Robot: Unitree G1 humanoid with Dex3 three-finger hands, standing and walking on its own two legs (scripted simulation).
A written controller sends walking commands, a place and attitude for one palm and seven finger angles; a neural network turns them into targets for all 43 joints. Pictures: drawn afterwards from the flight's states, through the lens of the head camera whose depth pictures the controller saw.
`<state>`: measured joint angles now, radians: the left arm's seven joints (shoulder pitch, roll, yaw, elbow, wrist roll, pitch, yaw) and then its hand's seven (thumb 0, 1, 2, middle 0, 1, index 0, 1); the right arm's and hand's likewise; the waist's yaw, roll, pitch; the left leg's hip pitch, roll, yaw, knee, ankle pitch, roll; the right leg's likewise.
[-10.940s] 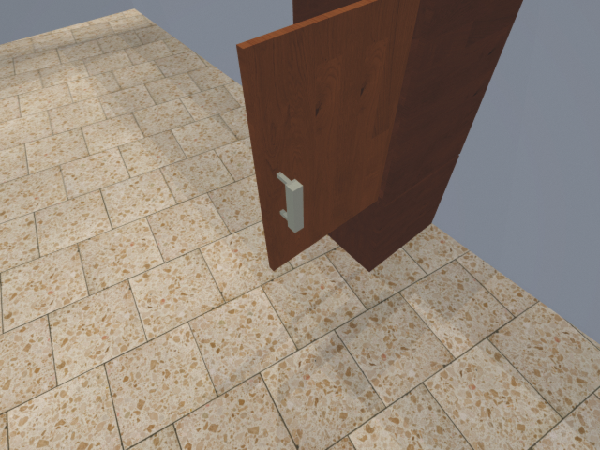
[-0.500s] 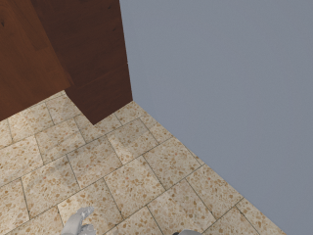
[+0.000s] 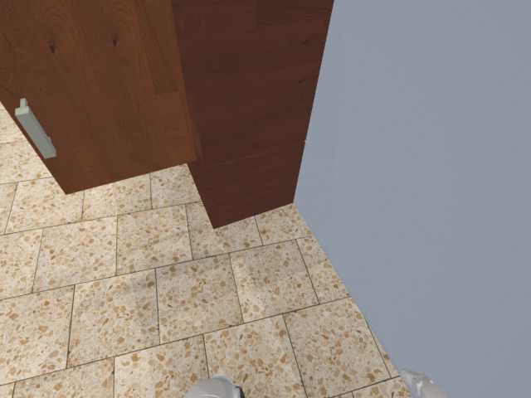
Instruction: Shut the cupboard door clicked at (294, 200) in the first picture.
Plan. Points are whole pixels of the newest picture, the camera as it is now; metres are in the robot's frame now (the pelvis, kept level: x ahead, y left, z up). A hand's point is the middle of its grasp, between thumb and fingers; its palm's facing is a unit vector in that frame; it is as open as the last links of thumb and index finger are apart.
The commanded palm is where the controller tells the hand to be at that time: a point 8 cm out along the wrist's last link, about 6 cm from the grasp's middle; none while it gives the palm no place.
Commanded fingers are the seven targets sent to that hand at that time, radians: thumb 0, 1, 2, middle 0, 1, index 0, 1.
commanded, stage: turn to face it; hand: left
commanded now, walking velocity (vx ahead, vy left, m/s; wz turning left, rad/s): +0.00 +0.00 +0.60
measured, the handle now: (36, 128) +0.64 +0.59 -0.06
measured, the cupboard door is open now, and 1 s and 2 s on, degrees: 90 90 90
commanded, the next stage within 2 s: take the last steps up to it in 0.74 s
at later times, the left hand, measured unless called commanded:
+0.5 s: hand (155, 348) +0.20 +0.20 -0.13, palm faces +0.20 -0.95 -0.24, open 7.4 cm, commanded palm none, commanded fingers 0.00 0.90 0.90 -0.20 -0.30 -0.20 -0.30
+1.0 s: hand out of the picture +0.04 +0.13 -0.15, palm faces +0.48 -0.85 -0.24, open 7.4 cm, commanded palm none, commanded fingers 0.00 0.90 0.90 -0.20 -0.30 -0.20 -0.30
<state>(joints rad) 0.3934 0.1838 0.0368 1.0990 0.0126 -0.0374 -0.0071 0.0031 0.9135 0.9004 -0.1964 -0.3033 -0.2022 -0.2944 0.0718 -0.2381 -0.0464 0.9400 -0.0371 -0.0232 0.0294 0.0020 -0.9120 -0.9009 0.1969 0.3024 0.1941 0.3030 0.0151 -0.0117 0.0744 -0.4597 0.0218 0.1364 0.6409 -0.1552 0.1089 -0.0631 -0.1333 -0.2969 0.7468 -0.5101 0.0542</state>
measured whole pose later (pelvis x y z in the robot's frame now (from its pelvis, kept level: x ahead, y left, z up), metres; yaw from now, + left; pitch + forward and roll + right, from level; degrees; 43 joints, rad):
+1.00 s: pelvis +0.15 -0.03 +0.02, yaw +26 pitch +0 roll +2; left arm 0.34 0.21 0.03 1.01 0.02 -0.02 0.01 0.01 0.91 0.90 -0.20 -0.30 -0.20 -0.29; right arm 0.06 -0.24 -0.03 0.98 -0.02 0.04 0.01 0.00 -0.91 -0.90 0.20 0.30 0.19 0.30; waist 0.04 -0.04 0.09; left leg -0.31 -0.02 0.07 0.66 -0.39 -0.02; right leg -0.11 -0.09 -0.18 0.51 -0.40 0.00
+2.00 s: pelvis +0.33 +0.11 +0.02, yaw +29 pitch -1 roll +0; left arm 0.27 0.20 0.03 1.07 0.01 0.04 0.04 0.01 0.91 0.90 -0.20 -0.30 -0.20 -0.29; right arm 0.11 -0.15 -0.02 1.01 -0.02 0.00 -0.04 0.00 -0.92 -0.90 0.20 0.30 0.20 0.30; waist 0.04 -0.05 0.08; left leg -0.34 0.02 0.10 0.55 -0.19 0.03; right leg -0.28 -0.06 -0.06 0.83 -0.56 0.02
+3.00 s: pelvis +0.29 +0.06 +0.02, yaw +28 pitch -2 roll +0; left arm 0.29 0.17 -0.01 1.05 0.01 -0.01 0.03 0.01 0.91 0.90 -0.20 -0.30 -0.20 -0.29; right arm 0.28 -0.17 0.01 1.05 -0.02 0.00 -0.02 0.01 -0.92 -0.90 0.20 0.30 0.20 0.30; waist -0.01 0.00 0.01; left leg -0.21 -0.01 0.05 0.48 -0.24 0.03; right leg -0.19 -0.03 -0.06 0.49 -0.26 0.00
